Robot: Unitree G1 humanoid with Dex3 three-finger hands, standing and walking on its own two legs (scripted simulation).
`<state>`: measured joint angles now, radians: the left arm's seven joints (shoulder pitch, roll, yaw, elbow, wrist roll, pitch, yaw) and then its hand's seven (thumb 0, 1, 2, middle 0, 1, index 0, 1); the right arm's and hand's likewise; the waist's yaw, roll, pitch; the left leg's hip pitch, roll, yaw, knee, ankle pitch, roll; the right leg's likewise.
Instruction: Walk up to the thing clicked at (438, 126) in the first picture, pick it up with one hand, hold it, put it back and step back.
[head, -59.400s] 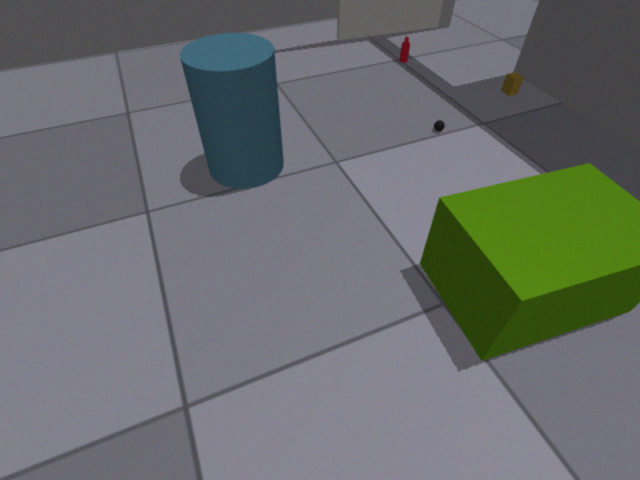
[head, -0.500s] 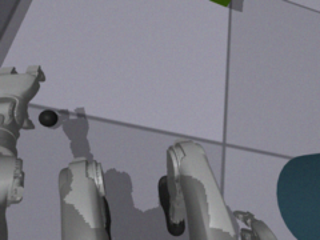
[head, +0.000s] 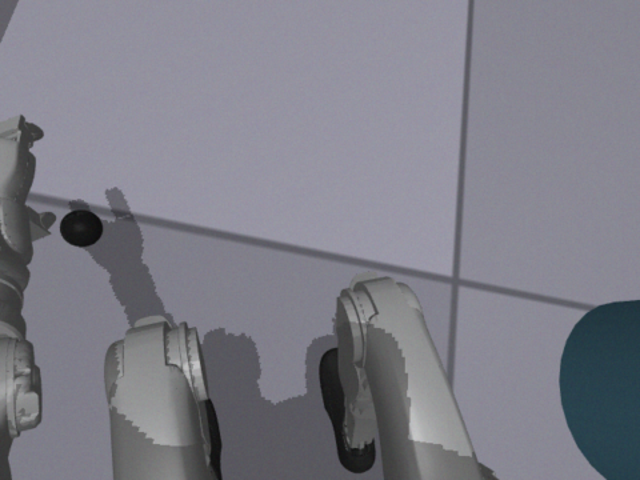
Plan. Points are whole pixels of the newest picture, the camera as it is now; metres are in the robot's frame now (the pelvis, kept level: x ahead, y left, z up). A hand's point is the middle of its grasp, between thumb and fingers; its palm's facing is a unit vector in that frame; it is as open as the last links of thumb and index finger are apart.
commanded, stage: home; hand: left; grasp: from above
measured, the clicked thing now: (81, 228) +0.49 +0.28 -0.31
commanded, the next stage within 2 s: none
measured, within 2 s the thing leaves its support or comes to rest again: neither
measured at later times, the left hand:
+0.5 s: hand out of the picture +0.30 +0.23 +0.08, palm faces -0.05 -0.88 -0.46, open 7.4 cm
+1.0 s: hand out of the picture +0.24 +0.21 +0.29, palm faces +0.17 -0.96 -0.21, open 7.4 cm
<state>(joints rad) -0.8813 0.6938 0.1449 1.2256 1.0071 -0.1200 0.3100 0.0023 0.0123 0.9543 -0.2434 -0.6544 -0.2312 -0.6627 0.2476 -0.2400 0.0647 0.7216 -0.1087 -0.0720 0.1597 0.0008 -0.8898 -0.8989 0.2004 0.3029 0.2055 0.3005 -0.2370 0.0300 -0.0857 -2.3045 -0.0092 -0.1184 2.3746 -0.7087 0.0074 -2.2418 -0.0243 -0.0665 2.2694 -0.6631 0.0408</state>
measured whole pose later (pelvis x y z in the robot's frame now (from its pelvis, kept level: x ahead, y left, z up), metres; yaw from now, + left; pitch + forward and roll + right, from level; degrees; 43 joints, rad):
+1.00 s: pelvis +0.07 +0.00 +0.35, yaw +7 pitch +15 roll -3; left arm 0.39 0.23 0.05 -0.04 -0.07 0.42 0.07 0.01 0.91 0.90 -0.20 -0.31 -0.20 -0.30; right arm 0.29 -0.21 0.05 0.52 0.04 -0.17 -0.17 0.01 -0.90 -0.90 0.20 0.30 0.21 0.30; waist -0.07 0.04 -0.18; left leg -0.87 0.03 -0.06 1.14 -0.53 -0.01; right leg -0.83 -0.01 -0.06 1.06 -0.49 0.02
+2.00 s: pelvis +0.08 +0.00 +0.37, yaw +7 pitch +10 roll -3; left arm 0.50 0.22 0.03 -0.13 -0.05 0.45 0.02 0.01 0.91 0.90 -0.20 -0.30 -0.20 -0.30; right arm 0.30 -0.22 0.04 0.54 0.01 -0.24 -0.18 0.01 -0.90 -0.90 0.20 0.30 0.21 0.30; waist -0.04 0.04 -0.16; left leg -0.68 0.02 -0.05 1.02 -0.50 0.00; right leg -0.65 -0.01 -0.06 0.94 -0.46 0.02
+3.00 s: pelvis +0.08 +0.00 +0.37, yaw +7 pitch +10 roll -3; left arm 0.50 0.23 0.03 -0.13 -0.05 0.45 0.02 0.01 0.91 0.90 -0.20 -0.30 -0.20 -0.30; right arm 0.29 -0.22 0.03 0.54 0.01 -0.24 -0.18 0.01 -0.90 -0.90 0.20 0.30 0.21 0.30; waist -0.04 0.05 -0.17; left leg -0.68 0.03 -0.06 1.03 -0.51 0.00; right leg -0.65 -0.01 -0.06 0.95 -0.47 0.02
